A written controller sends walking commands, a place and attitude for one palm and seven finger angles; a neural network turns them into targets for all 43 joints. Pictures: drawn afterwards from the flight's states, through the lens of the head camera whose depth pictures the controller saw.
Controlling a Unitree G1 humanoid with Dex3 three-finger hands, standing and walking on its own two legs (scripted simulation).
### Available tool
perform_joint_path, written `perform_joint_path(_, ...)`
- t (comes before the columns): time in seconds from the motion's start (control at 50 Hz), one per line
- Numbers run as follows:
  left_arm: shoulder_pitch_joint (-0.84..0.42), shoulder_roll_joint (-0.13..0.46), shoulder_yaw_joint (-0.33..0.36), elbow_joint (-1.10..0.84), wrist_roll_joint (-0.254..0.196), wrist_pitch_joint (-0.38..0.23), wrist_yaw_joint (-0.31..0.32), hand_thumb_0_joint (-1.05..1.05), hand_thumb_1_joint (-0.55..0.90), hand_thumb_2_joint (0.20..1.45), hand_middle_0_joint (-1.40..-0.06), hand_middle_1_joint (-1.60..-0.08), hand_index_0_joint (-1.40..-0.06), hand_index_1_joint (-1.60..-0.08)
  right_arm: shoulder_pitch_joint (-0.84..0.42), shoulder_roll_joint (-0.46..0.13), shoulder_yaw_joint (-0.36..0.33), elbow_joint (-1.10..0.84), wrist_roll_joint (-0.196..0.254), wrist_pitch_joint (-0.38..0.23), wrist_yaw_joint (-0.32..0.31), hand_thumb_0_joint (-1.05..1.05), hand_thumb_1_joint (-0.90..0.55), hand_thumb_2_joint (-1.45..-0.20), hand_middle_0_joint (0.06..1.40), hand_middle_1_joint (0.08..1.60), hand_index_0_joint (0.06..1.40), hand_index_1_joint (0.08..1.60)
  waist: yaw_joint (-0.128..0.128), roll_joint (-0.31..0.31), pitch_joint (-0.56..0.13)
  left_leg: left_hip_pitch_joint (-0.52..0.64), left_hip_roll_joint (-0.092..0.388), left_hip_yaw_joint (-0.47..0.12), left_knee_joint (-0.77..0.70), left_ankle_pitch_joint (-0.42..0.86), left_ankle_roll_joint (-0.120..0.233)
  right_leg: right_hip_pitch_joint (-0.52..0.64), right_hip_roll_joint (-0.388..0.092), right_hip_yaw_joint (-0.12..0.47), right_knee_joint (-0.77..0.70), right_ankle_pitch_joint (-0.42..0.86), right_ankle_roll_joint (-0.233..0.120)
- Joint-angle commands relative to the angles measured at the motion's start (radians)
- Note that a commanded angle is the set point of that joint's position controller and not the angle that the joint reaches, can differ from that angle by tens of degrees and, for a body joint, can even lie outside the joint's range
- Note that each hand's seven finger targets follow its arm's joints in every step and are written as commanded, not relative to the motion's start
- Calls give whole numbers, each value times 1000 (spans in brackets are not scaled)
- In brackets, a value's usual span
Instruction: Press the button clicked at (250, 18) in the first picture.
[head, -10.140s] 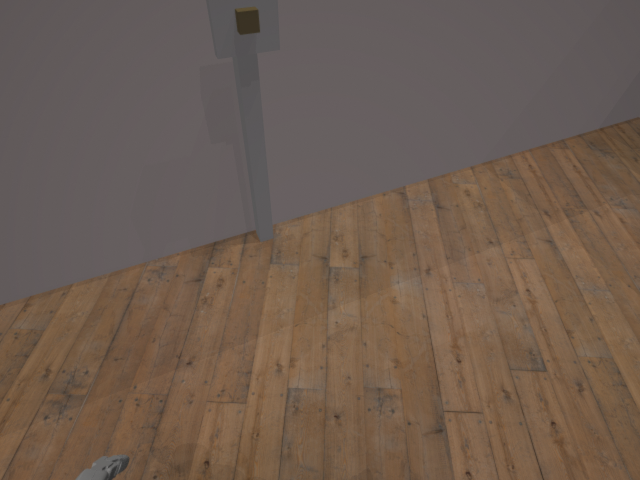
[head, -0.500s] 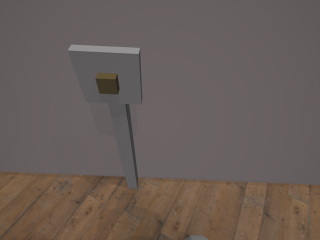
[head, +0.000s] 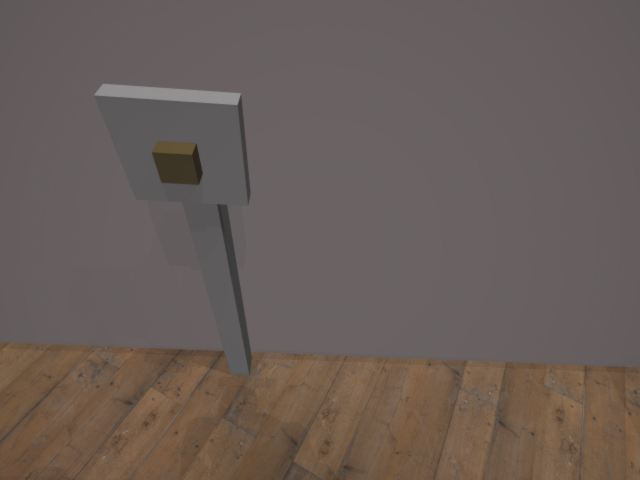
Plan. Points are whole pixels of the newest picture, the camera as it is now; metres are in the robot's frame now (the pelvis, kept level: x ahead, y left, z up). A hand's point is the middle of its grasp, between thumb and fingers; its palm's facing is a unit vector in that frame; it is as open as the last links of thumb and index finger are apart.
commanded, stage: come to a stop and stand still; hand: left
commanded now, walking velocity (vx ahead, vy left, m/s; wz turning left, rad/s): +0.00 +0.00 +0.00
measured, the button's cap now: (179, 161) +0.49 +0.24 +0.12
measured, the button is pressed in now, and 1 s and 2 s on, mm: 0 0 0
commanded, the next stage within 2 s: look again from close up in 0.02 s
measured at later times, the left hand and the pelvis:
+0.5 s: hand out of the picture +0.03 +0.22 -0.18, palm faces +0.00 -0.96 -0.27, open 7.4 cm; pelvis +0.01 +0.02 -0.01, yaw +0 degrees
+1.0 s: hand (178, 399) +0.20 +0.18 +0.01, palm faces +0.09 -0.99 -0.07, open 6.3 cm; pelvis -0.02 -0.01 -0.05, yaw +0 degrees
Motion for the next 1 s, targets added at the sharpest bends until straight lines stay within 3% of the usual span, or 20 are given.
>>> perform_joint_path(0.0, 90, 103, 23, -3, -3, -13, 5, 0, 900, 900, -200, -300, -200, -300, 30, -94, -14, -29, -2, -19, -11, 0, -900, -900, 200, 300, 200, 300, 1, 66, 41, 87, 63, -87, -102, -17, 24, -135, -82, 71, -133, 30, -34)
perform_joint_path(0.08, 89, 96, 24, 5, -3, -14, 4, 0, 900, 900, -200, -300, -200, -300, 44, -90, -13, -15, -3, -22, -12, 0, -900, -900, 200, 300, 200, 300, 4, 59, 26, 91, 68, -88, -108, 5, 25, -113, -82, 62, -128, 56, -35)
perform_joint_path(0.1, 114, 132, 26, 16, 17, -39, 40, 0, 900, 900, -200, -300, -200, -300, -52, -122, -13, -84, 1, -34, -4, 0, -900, -900, 200, 300, 200, 300, 24, 139, 50, 65, 55, -50, 106, 105, 1, -159, -120, 125, -147, 305, -39)
perform_joint_path(0.12, 34, 181, 31, -43, 9, -43, 32, 0, 900, 900, -200, -300, -200, -300, 27, -75, -13, -106, -4, -24, 5, 0, -900, -900, 200, 300, 200, 300, -50, 116, -8, 57, 36, -49, 83, -72, 6, -168, -147, 124, -127, 75, -62)
perform_joint_path(0.16, -16, 172, 36, -58, 8, -42, 23, 0, 900, 900, -200, -300, -200, -300, 59, -100, -15, -99, -13, -19, 8, 0, -900, -900, 200, 300, 200, 300, -52, 116, -6, 35, 43, -62, 64, -72, 19, -181, -92, 68, -77, -60, -65)
perform_joint_path(0.3, 41, 130, 30, -53, 4, -21, 18, 0, 900, 900, -200, -300, -200, -300, 60, -139, -19, -126, -13, -29, 0, 0, -900, -900, 200, 300, 200, 300, -7, 20, -6, -20, 75, -133, -19, -42, 59, -139, -45, 23, 15, -29, -51)
perform_joint_path(0.38, 35, 151, 32, -58, 4, -13, 16, 0, 900, 900, -200, -300, -200, -300, 45, -151, -20, -119, -14, -28, 1, 0, -900, -900, 200, 300, 200, 300, 0, 42, 36, -28, 76, -139, -63, -89, 61, -154, -45, 20, 16, -39, -45)
perform_joint_path(0.66, 25, 200, 33, -58, 4, -16, 6, 0, 900, 900, -200, -300, -200, -300, -11, -174, -20, -97, -8, -33, 0, 0, -900, -900, 200, 300, 200, 300, 0, 56, -12, 66, 70, -87, -34, 27, 52, -143, -73, 54, -34, 65, -37)
perform_joint_path(0.68, 64, 163, 28, -46, 17, -26, 42, 0, 900, 900, -200, -300, -200, -300, -52, -174, -17, -151, 0, -31, 1, 0, -900, -900, 200, 300, 200, 300, 9, 51, 43, 47, 80, -57, 123, 124, 24, -183, -103, 105, -90, 222, -32)
perform_joint_path(0.7, -652, 476, 260, -1677, -165, -245, 61, 0, 900, 900, -228, -330, -228, -330, -6, -304, -66, -473, 42, -182, -36, 0, -900, -900, 200, 300, 200, 300, -108, 248, -509, 357, -18, -26, 31, 212, 36, -159, -22, -64, 49, 323, -48)
perform_joint_path(0.72, -122, 394, 239, -1453, -98, -199, 100, 0, 900, 900, -255, -360, -255, -360, -75, -193, -11, -424, 37, -285, -80, 0, -900, -900, 200, 300, 200, 300, 23, 432, -506, 479, 35, -39, -4, 287, 26, -192, 1, -91, 168, 168, -59)
perform_joint_path(0.74, -79, 293, 184, -1365, -130, -147, 151, 0, 900, 900, -282, -390, -282, -390, -110, -189, -20, -349, 42, -304, -95, 0, -900, -900, 200, 300, 200, 300, -9, 336, -427, 307, 35, -53, -21, 154, -13, -199, -2, -111, 171, 62, -47)
perform_joint_path(0.76, 219, 0, -10, -1089, -141, -46, 132, 0, 900, 900, -310, -420, -310, -420, -77, -145, -15, -343, 65, -304, -71, 0, -900, -900, 200, 300, 200, 300, -40, 251, -214, 209, 33, -71, -41, 11, 14, -296, 0, -115, 176, 15, -37)
perform_joint_path(0.78, 35, 66, 51, -1293, -191, -77, 114, 0, 900, 900, -337, -450, -337, -450, -86, -188, -33, -429, 64, -307, -69, 0, -900, -900, 200, 300, 200, 300, -36, 208, -105, 85, 20, -86, -33, -106, 9, -286, -11, -121, 132, 8, -32)
perform_joint_path(0.82, 66, 132, 135, -1179, -175, -184, 77, 0, 900, 900, -393, -510, -393, -510, -106, -200, -46, -455, 41, -307, -79, 0, -900, -900, 200, 300, 200, 300, -59, 21, 6, -69, -13, -65, 59, -217, 13, -399, 6, -130, 94, -74, -23)
perform_joint_path(0.84, 180, 106, 162, -1039, -178, -230, 39, 0, 900, 900, -420, -540, -420, -540, -117, -196, -55, -472, 34, -298, -72, 0, -900, -900, 200, 300, 200, 300, -30, -28, 47, -133, -23, -50, 110, -186, 9, -442, 14, -138, 108, -93, -25)
perform_joint_path(0.86, 222, 96, 185, -956, -180, -301, -8, 0, 900, 900, -447, -570, -447, -570, -115, -194, -62, -482, 20, -288, -57, 0, -900, -900, 200, 300, 200, 300, -13, -150, 11, -197, -17, -48, 171, -147, -1, -505, 28, -155, 178, -92, -22)
perform_joint_path(0.9, 335, 61, 182, -896, -213, -449, -143, 0, 900, 900, -502, -630, -502, -630, -161, -194, -84, -523, 3, -282, -29, 0, -900, -900, 200, 300, 200, 300, 35, -243, -67, -305, -12, -26, 287, -119, -7, -576, 27, -139, 291, -74, -21)
perform_joint_path(0.94, 379, 128, 247, -865, -247, -544, -287, 0, 900, 900, -558, -690, -558, -690, -175, -202, -105, -574, 20, -279, -6, 0, -900, -900, 200, 300, 200, 300, 61, -179, -138, -347, -24, -3, 353, -103, -10, -543, 12, -90, 335, -18, -29)
perform_joint_path(0.98, 355, 185, 303, -919, -292, -516, -371, 0, 900, 900, -613, -750, -613, -750, -213, -210, -102, -656, 41, -277, -10, 0, -900, -900, 200, 300, 200, 300, 74, -66, -229, -355, -43, 29, 399, -116, 3, -502, -10, -41, 334, -14, -21)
